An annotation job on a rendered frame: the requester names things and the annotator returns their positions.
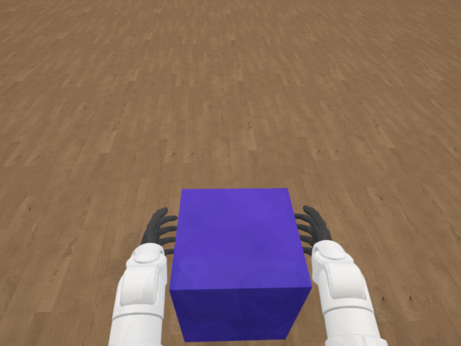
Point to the right robot forearm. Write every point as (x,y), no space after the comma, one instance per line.
(345,300)

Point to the robot left hand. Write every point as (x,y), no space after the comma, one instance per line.
(153,231)

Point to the carton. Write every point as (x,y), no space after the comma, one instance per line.
(239,271)

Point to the robot right hand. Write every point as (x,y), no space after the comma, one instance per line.
(317,230)

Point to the left robot forearm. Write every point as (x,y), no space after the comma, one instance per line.
(139,303)

